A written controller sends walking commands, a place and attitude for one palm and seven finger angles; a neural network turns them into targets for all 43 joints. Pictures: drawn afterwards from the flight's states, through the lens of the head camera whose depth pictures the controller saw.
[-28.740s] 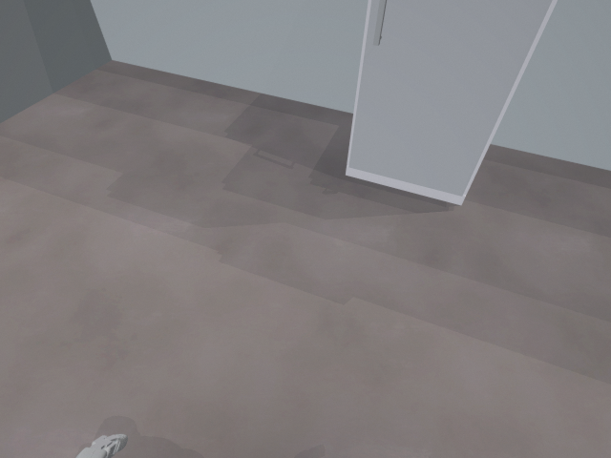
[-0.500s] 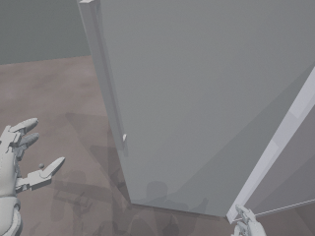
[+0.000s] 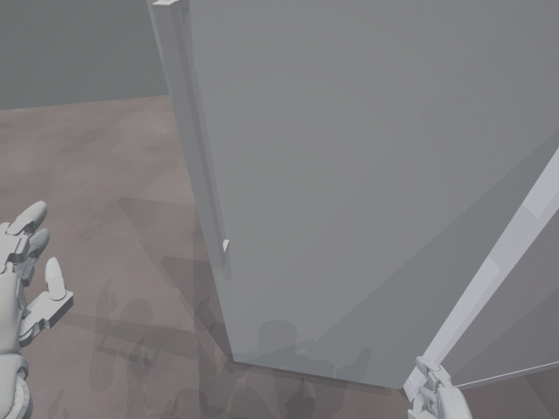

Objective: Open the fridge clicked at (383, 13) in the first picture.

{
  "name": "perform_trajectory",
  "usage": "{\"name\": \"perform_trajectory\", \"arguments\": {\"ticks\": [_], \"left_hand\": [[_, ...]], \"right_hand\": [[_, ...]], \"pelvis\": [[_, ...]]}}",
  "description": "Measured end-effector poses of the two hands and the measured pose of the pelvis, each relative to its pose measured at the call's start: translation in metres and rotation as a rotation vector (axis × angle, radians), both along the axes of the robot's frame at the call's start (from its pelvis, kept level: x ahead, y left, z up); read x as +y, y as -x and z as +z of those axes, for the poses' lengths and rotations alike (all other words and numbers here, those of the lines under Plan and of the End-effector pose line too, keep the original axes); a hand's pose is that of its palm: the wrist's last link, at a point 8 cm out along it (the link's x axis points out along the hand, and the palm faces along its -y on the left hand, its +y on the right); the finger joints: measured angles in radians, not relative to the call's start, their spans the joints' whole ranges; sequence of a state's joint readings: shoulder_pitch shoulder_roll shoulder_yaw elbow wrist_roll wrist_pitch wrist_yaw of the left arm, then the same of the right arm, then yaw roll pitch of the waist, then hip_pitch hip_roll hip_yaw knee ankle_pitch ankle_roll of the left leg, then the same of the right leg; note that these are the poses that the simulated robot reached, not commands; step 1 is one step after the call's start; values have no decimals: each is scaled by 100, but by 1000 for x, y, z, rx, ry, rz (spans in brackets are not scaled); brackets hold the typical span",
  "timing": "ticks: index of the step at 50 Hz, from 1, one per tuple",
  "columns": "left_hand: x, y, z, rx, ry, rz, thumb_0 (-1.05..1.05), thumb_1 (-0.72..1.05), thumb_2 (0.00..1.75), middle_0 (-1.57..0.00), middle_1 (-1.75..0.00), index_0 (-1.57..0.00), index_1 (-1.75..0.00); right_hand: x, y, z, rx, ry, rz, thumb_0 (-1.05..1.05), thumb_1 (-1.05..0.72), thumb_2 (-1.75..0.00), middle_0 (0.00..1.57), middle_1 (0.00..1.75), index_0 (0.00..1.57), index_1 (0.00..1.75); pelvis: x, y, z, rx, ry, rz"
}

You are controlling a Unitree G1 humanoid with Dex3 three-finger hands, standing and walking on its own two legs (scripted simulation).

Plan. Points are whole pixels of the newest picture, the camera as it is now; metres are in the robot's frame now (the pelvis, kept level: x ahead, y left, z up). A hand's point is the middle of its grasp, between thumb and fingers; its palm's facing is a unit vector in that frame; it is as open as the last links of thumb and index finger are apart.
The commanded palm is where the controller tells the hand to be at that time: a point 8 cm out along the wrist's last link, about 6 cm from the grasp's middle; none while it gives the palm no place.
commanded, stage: draw the hand back to the body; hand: left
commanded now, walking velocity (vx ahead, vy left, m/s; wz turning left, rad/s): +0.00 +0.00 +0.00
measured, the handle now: (205, 164) +0.43 +0.19 +0.16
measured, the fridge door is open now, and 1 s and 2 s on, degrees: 69 69 69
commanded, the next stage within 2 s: step back with the hand held close in 0.06 s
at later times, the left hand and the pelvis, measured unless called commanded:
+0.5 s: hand (66, 301) +0.18 +0.27 +0.15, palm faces +0.35 -0.81 -0.48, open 7.4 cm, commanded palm +0.12 +0.32 +0.17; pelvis -0.02 +0.02 +0.00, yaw -1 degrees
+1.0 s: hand out of the picture +0.10 +0.30 +0.16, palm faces +0.46 -0.77 -0.44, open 7.4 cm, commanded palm +0.03 +0.34 +0.17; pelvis -0.10 +0.03 -0.02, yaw +2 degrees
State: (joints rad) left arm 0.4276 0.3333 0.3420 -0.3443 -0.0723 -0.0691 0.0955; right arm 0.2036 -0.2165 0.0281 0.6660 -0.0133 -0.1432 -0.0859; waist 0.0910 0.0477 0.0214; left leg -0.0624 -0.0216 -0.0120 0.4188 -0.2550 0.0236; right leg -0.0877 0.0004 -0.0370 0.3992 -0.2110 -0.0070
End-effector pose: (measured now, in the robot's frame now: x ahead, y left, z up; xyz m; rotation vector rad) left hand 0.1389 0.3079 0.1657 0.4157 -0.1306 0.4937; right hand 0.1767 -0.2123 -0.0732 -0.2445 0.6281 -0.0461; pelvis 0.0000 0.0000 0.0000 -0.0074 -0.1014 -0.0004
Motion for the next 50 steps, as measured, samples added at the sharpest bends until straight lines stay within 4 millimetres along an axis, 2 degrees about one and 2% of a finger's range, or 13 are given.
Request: {"name": "perform_trajectory", "arguments": {"ticks": [14, 21, 26, 32, 38, 44, 47, 50], "left_hand": [[4, -9, 9, -43, -41, -21, 2, 89, 90, -21, -30, -21, -31], [-1, -12, 3, 9, -92, -116, 2, 89, 90, -21, -30, -21, -31], [5, 2, 6, 25, -149, -151, 2, 88, 90, -21, -30, -21, -31], [18, 28, 11, -34, -188, -109, 2, 88, 90, -21, -30, -22, -31], [21, 51, -1, -77, -153, -67, 2, 89, 90, -21, -30, -21, -31], [19, 67, -9, -126, -123, -105, 2, 88, 90, -21, -30, -21, -31], [23, 74, -5, -152, -153, -127, 2, 88, 90, -21, -30, -21, -31], [31, 83, 9, -166, -209, -116, 2, 88, 90, -21, -30, -22, -31]], "right_hand": [[0, 6, -1, 32, 5, -13, 1, -90, -90, 21, 30, 21, 30], [-9, 21, 2, 65, 36, -88, 1, -90, -90, 21, 30, 21, 30], [-12, 38, 3, 73, 49, -138, 1, -90, -90, 21, 30, 20, 30], [-6, 60, 0, 61, 52, -135, 1, -90, -90, 21, 30, 20, 30], [-1, 83, -7, 54, 47, -113, 1, -90, -90, 21, 30, 20, 30], [0, 113, -10, 93, 87, -101, 1, -90, -90, 21, 30, 21, 30], [3, 127, -10, 99, 106, -110, 1, -90, -90, 21, 30, 21, 30], [8, 139, -9, 104, 96, -119, 1, -90, -90, 21, 30, 21, 30]], "pelvis": [[5, 5, 0, 33, 11, 3], [14, 16, -2, 90, 9, -10], [21, 27, -6, 97, 1, -17], [24, 47, -11, 86, -3, -16], [24, 68, -18, 81, 10, -6], [29, 88, -23, 86, 24, 8], [33, 97, -24, 81, 42, 13], [35, 102, -19, 84, 67, 35]]}}
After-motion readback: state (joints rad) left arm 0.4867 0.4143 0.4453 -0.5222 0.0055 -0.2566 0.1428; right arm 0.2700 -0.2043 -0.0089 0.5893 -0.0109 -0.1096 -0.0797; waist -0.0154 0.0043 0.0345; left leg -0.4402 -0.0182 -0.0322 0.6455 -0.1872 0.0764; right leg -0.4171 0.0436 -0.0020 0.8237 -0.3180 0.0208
